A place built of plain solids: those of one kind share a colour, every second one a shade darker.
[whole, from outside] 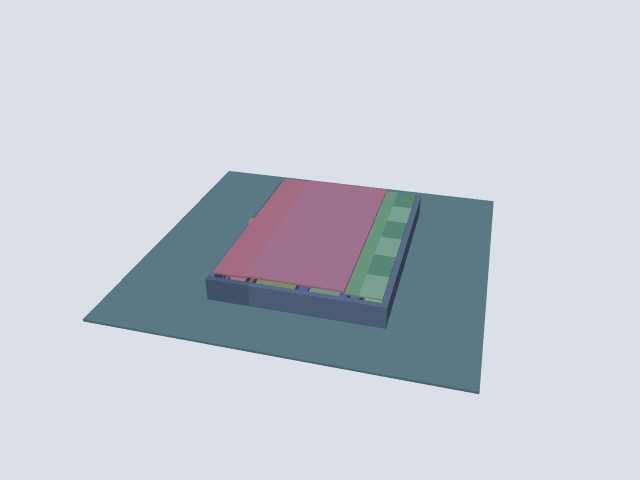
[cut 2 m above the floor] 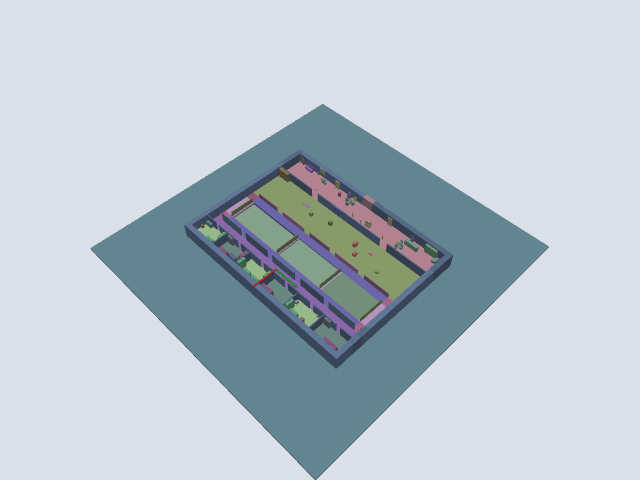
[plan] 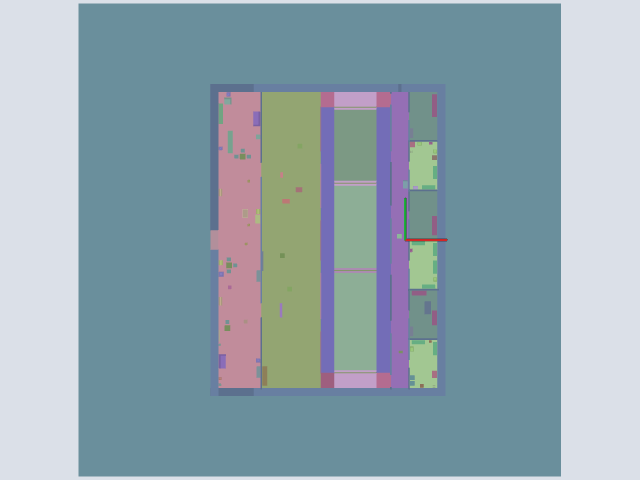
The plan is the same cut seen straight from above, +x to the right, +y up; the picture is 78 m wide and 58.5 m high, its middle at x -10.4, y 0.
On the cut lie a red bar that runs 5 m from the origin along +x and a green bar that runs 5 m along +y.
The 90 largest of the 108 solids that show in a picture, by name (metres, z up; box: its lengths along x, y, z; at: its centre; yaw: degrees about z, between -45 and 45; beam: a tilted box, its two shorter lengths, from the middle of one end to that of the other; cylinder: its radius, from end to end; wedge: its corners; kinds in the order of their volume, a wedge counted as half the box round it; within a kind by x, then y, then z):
{
 "ground_under_all_1": {"box": [58.8, 57.66, 0.4], "at": [-10.44, 0.0, -0.75]},
 "wall_1": {"box": [1.0, 17.83, 3.9], "at": [-23.26, -10.11, 1.35]},
 "wall_2": {"box": [1.0, 17.83, 3.9], "at": [-23.26, 10.11, 1.35]},
 "wall_3": {"box": [7.1, 1.0, 3.9], "at": [-20.21, -18.53, 1.35]},
 "wall_4": {"box": [7.1, 1.0, 3.9], "at": [-20.21, 18.53, 1.35]},
 "wall_5": {"box": [0.2, 8.81, 3.9], "at": [-17.56, -13.82, 1.35]},
 "wall_6": {"box": [0.2, 15.44, 3.9], "at": [-17.56, 0.0, 1.35]},
 "wall_7": {"box": [0.2, 8.81, 3.9], "at": [-17.56, 13.82, 1.35]},
 "wall_8": {"box": [17.6, 1.0, 3.9], "at": [-9.66, -18.53, 1.35]},
 "wall_9": {"box": [17.6, 1.0, 3.9], "at": [-9.66, 18.53, 1.35]},
 "wall_10": {"box": [0.2, 5.11, 3.9], "at": [-1.76, -13.9, 1.35]},
 "wall_11": {"box": [0.2, 5.62, 3.9], "at": [-1.76, -7.04, 1.35]},
 "wall_12": {"box": [0.2, 5.55, 3.9], "at": [-1.76, -0.11, 1.35]},
 "wall_13": {"box": [0.2, 5.3, 3.9], "at": [-1.76, 6.87, 1.35]},
 "wall_14": {"box": [0.2, 5.71, 3.9], "at": [-1.76, 13.68, 1.35]},
 "wall_15": {"box": [4.0, 1.0, 3.9], "at": [-0.66, -18.53, 1.35]},
 "wall_16": {"box": [4.0, 1.0, 3.9], "at": [-0.66, 18.53, 1.35]},
 "wall_17": {"box": [0.2, 2.65, 3.9], "at": [0.44, -16.9, 1.35]},
 "wall_18": {"box": [0.2, 5.09, 3.9], "at": [0.44, -12.08, 1.35]},
 "wall_19": {"box": [0.2, 2.65, 3.9], "at": [0.44, -10.86, 1.35]},
 "wall_20": {"box": [0.2, 2.65, 3.9], "at": [0.44, -7.26, 1.35]},
 "wall_21": {"box": [0.2, 2.65, 3.9], "at": [0.44, -4.82, 1.35]},
 "wall_22": {"box": [0.2, 2.65, 3.9], "at": [0.44, -1.22, 1.35]},
 "wall_23": {"box": [0.2, 2.65, 3.9], "at": [0.44, 1.22, 1.35]},
 "wall_24": {"box": [0.2, 2.65, 3.9], "at": [0.44, 4.82, 1.35]},
 "wall_25": {"box": [0.2, 2.65, 3.9], "at": [0.44, 7.26, 1.35]},
 "wall_26": {"box": [0.2, 2.65, 3.9], "at": [0.44, 10.86, 1.35]},
 "wall_27": {"box": [0.2, 5.09, 3.9], "at": [0.44, 12.08, 1.35]},
 "wall_28": {"box": [0.2, 2.65, 3.9], "at": [0.44, 13.31, 1.35]},
 "wall_29": {"box": [0.2, 2.65, 3.9], "at": [0.44, 16.9, 1.35]},
 "wall_30": {"box": [5.35, 1.0, 3.9], "at": [2.21, -18.53, 1.35]},
 "wall_31": {"box": [3.75, 0.2, 3.9], "at": [2.21, -12.08, 1.35]},
 "wall_32": {"box": [3.75, 0.2, 3.9], "at": [2.21, -6.04, 1.35]},
 "wall_33": {"box": [3.75, 0.2, 3.9], "at": [2.21, 0.0, 1.35]},
 "wall_34": {"box": [3.75, 0.2, 3.9], "at": [2.21, 6.04, 1.35]},
 "wall_35": {"box": [3.75, 0.2, 3.9], "at": [2.21, 12.08, 1.35]},
 "wall_36": {"box": [5.35, 1.0, 3.9], "at": [2.21, 18.53, 1.35]},
 "wall_37": {"box": [1.0, 7.85, 3.9], "at": [4.39, -15.1, 1.35]},
 "wall_38": {"box": [1.0, 7.84, 3.9], "at": [4.39, -9.06, 1.35]},
 "wall_39": {"box": [1.0, 7.85, 3.9], "at": [4.39, -3.02, 1.35]},
 "wall_40": {"box": [1.0, 7.85, 3.9], "at": [4.39, 3.02, 1.35]},
 "wall_41": {"box": [1.0, 7.84, 3.9], "at": [4.39, 9.06, 1.35]},
 "wall_42": {"box": [1.0, 7.85, 3.9], "at": [4.39, 15.1, 1.35]},
 "floor_yard_1": {"box": [7.25, 36.25, 1.1], "at": [-13.94, 0.0, -0.05]},
 "floor_lobby_1": {"box": [5.3, 36.25, 1.1], "at": [-20.21, 0.0, -0.05]},
 "ceil_hall_1": {"box": [15.8, 36.25, 0.3], "at": [-9.66, 0.0, 4.3]},
 "floor_plot_1": {"box": [5.15, 11.85, 0.6], "at": [-6.08, -9.95, -0.3]},
 "floor_plot_2": {"box": [5.15, 10.05, 0.86], "at": [-6.08, 1.6, -0.17]},
 "floor_plot_3": {"box": [5.15, 8.65, 1.1], "at": [-6.08, 11.55, -0.05]},
 "floor_walkway_1": {"box": [1.65, 32.35, 1.1], "at": [-9.48, 0.0, -0.05]},
 "floor_walkway_2": {"box": [1.75, 32.35, 1.1], "at": [-2.63, 0.0, -0.05]},
 "floor_back_corridor_1": {"box": [2.2, 36.25, 1.1], "at": [-0.66, 0.0, -0.05]},
 "floor_office_1": {"box": [3.55, 6.04, 1.1], "at": [2.21, -9.06, -0.05]},
 "floor_office_2": {"box": [3.55, 6.04, 1.1], "at": [2.21, 3.02, -0.05]},
 "floor_office_3": {"box": [3.55, 6.04, 1.1], "at": [2.21, 15.1, -0.05]},
 "floor_store_1": {"box": [3.55, 6.04, 1.1], "at": [2.21, -15.1, -0.05]},
 "floor_store_2": {"box": [3.55, 6.04, 1.1], "at": [2.21, -3.02, -0.05]},
 "floor_store_3": {"box": [3.55, 6.04, 1.1], "at": [2.21, 9.06, -0.05]},
 "ceil_lobby_1": {"box": [5.3, 36.25, 0.3], "at": [-20.21, 0.0, 4.05]},
 "floor_baulk_1": {"box": [5.15, 2.25, 1.1], "at": [-6.08, -17.0, -0.05]},
 "floor_baulk_2": {"box": [5.15, 0.6, 1.1], "at": [-6.08, -3.73, -0.05]},
 "floor_baulk_3": {"box": [5.15, 0.6, 1.1], "at": [-6.08, 6.92, -0.05]},
 "floor_baulk_4": {"box": [5.15, 2.25, 1.1], "at": [-6.08, 17.0, -0.05]},
 "ceil_back_corridor_1": {"box": [2.2, 36.25, 0.3], "at": [-0.66, 0.0, 3.9]},
 "ceil_office_1": {"box": [3.55, 6.04, 0.3], "at": [2.21, -9.06, 3.9]},
 "ceil_office_2": {"box": [3.55, 6.04, 0.3], "at": [2.21, 3.02, 3.9]},
 "ceil_office_3": {"box": [3.55, 6.04, 0.3], "at": [2.21, 15.1, 3.9]},
 "ceil_store_1": {"box": [3.55, 6.04, 0.3], "at": [2.21, -15.1, 3.9]},
 "ceil_store_2": {"box": [3.55, 6.04, 0.3], "at": [2.21, -3.02, 3.9]},
 "ceil_store_3": {"box": [3.55, 6.04, 0.3], "at": [2.21, 9.06, 3.9]},
 "floor_walkway_end_1": {"box": [1.65, 1.95, 1.1], "at": [-9.48, -17.15, -0.05]},
 "floor_walkway_end_2": {"box": [1.65, 1.95, 1.1], "at": [-9.48, 17.15, -0.05]},
 "floor_walkway_end_3": {"box": [1.75, 1.95, 1.1], "at": [-2.63, -17.15, -0.05]},
 "floor_walkway_end_4": {"box": [1.75, 1.95, 1.1], "at": [-2.63, 17.15, -0.05]},
 "shelves_store_1": {"box": [1.6, 0.5, 2.0], "at": [1.59, -12.46, 1.5]},
 "shelves_store_2": {"box": [1.6, 0.5, 2.0], "at": [1.59, -0.38, 1.5]},
 "shelves_store_3": {"box": [1.6, 0.5, 2.0], "at": [2.84, -5.66, 1.5]},
 "shelves_store_4": {"box": [1.6, 0.5, 2.0], "at": [2.84, 6.42, 1.5]},
 "shelves_store_5": {"box": [0.5, 1.6, 2.0], "at": [3.61, -13.23, 1.5]},
 "shelves_store_6": {"box": [0.5, 1.6, 2.0], "at": [3.61, -3.3, 1.5]},
 "shelves_store_7": {"box": [0.5, 1.6, 2.0], "at": [3.61, -1.15, 1.5]},
 "shelves_store_8": {"box": [0.5, 1.6, 2.0], "at": [3.61, 8.23, 1.5]},
 "cabinets_office_1": {"box": [1.8, 0.6, 2.0], "at": [1.69, -6.47, 1.5]},
 "cabinets_office_2": {"box": [0.6, 1.8, 2.0], "at": [3.56, -9.49, 1.5]},
 "cabinets_office_3": {"box": [0.6, 2.35, 2.0], "at": [3.56, 1.77, 1.5]},
 "cabinets_office_4": {"box": [0.6, 2.8, 2.0], "at": [3.56, 16.38, 1.5]},
 "door_leaf_1": {"box": [0.97, 2.4, 4.37], "at": [-23.27, 0.0, 1.58]},
 "cabinets_hall_1": {"box": [0.6, 2.4, 2.0], "at": [-17.13, -16.57, 1.5]},
 "lockers_lobby_1": {"box": [0.5, 2.5, 1.8], "at": [-22.48, 15.38, 1.4]},
 "desk_lobby_1": {"box": [0.6, 2.75, 1.05], "at": [-21.33, 11.95, 1.02]}
}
